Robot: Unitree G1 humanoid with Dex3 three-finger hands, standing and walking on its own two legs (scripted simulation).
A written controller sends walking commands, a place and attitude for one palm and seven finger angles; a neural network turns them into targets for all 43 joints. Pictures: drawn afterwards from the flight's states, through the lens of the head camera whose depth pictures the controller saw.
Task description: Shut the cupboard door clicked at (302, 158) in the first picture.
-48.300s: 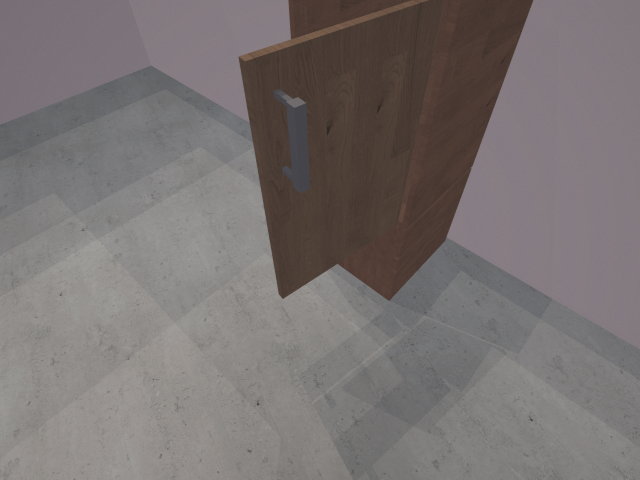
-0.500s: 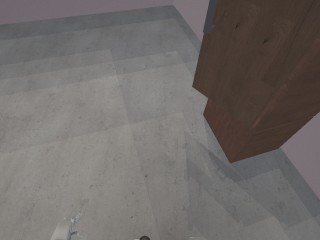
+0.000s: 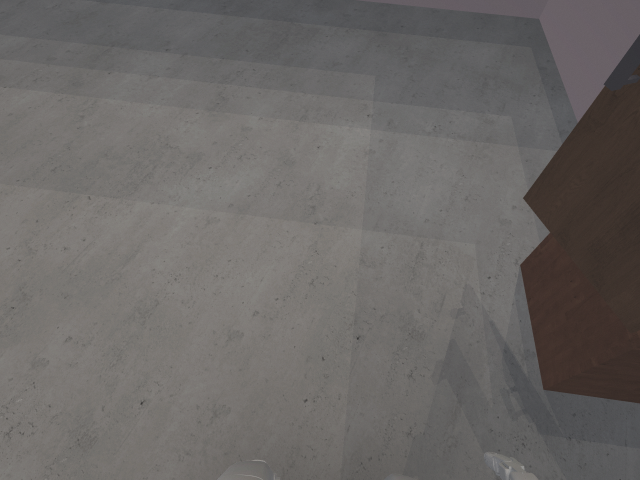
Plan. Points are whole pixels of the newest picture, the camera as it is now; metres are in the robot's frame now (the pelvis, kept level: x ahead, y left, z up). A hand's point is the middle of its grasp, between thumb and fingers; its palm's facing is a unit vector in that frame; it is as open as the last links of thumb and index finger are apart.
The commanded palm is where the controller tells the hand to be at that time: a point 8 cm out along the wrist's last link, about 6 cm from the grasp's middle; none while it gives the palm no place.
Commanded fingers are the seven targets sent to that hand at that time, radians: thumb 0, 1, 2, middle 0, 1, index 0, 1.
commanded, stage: walk to a spot facing it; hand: left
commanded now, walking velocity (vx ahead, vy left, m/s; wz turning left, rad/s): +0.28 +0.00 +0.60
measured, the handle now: out of the picture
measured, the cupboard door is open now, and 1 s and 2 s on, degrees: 26 26 26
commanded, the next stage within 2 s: turn to face it in 1.00 s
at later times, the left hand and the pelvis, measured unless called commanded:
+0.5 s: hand out of the picture +0.07 +0.16 -0.13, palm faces +0.33 -0.91 -0.24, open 7.4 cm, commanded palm none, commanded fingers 0.00 0.90 0.90 -0.20 -0.30 -0.20 -0.30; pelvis +0.08 -0.03 +0.03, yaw +18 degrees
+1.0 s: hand (108, 458) +0.14 +0.30 -0.15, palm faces +0.58 -0.79 -0.22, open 7.4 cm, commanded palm none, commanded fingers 0.00 0.90 0.90 -0.20 -0.30 -0.20 -0.30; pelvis +0.20 +0.09 +0.02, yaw +33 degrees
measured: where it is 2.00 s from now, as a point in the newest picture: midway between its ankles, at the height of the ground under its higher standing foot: (264, 392)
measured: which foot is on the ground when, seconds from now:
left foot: down 0.00-0.30, up 0.32-0.74, down 0.76-1.00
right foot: up 0.00-0.28, down 0.30-0.76, up 0.78-1.00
